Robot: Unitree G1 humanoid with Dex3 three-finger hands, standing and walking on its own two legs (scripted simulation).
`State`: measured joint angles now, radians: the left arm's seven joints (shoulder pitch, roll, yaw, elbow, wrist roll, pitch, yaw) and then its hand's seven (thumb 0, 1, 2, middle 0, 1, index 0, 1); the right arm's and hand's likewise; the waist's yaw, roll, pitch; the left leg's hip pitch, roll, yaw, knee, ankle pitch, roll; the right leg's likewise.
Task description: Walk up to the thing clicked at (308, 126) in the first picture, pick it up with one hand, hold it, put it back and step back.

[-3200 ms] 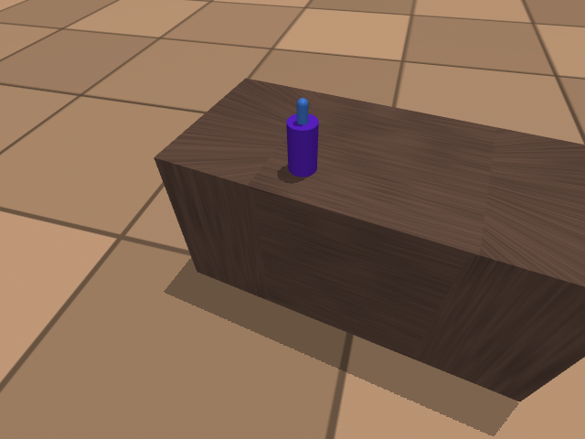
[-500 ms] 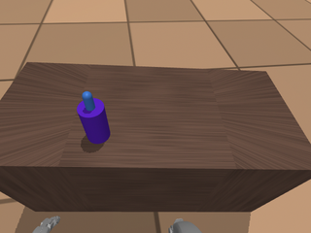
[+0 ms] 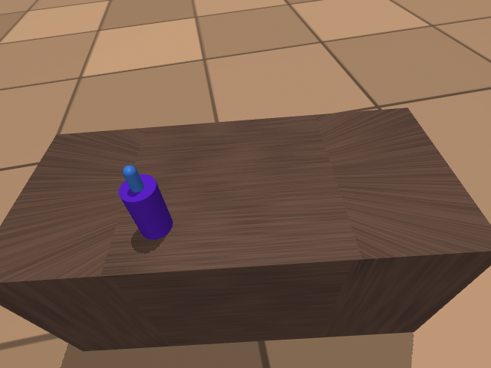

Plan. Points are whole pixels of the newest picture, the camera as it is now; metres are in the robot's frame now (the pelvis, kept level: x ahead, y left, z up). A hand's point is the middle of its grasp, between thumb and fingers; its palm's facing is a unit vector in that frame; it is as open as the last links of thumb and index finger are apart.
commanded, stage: walk up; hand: left
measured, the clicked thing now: (143, 199) +0.50 +0.27 -0.05
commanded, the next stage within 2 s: stand in 1.22 s
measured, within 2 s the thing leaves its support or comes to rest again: neither
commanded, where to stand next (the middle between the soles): +0.07 +0.00 m, yaw +2 degrees
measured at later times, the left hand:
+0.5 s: hand out of the picture +0.11 +0.25 -0.14, palm faces +0.01 -0.94 -0.34, open 7.4 cm
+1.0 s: hand out of the picture +0.11 +0.26 -0.14, palm faces +0.02 -0.95 -0.33, open 7.4 cm
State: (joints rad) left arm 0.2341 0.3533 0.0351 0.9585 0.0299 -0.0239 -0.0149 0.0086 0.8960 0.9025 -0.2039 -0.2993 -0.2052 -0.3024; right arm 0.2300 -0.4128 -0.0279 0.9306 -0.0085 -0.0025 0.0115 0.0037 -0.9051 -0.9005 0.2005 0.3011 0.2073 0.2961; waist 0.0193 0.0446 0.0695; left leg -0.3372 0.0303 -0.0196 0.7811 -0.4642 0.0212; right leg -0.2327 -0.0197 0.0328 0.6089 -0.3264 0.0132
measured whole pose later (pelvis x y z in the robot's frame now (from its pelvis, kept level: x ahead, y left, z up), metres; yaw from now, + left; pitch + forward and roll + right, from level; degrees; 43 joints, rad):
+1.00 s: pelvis +0.02 +0.01 +0.02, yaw +1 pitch -3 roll +0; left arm 0.07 0.34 0.02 1.16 0.01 -0.01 -0.01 0.01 0.90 0.90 -0.20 -0.30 -0.20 -0.30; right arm 0.10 -0.34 0.00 1.13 -0.01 -0.01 0.01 0.00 -0.90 -0.90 0.20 0.30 0.21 0.30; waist 0.00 -0.01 0.05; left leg -0.14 0.02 -0.01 0.37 -0.19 -0.02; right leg -0.08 -0.02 0.00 0.34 -0.21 0.02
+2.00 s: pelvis +0.01 +0.01 +0.02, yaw +1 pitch -3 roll +0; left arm 0.12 0.35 0.00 1.14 0.01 -0.01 -0.01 0.01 0.90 0.90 -0.20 -0.30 -0.20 -0.30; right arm 0.11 -0.36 0.00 1.14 -0.01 -0.01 0.02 0.00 -0.90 -0.90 0.20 0.30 0.21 0.30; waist 0.00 0.00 0.06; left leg -0.14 0.01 -0.01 0.33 -0.15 -0.01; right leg -0.09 -0.03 0.00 0.32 -0.19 0.03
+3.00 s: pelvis +0.02 +0.01 +0.02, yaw +1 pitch -3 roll +0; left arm 0.13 0.35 0.00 1.12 0.01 -0.01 -0.01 0.01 0.90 0.90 -0.20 -0.30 -0.20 -0.30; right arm 0.11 -0.35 0.01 1.13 -0.01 -0.01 0.01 0.00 -0.90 -0.90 0.20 0.30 0.21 0.30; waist 0.00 -0.01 0.05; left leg -0.13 0.01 -0.01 0.33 -0.15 -0.02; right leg -0.08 -0.03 -0.01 0.33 -0.20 0.02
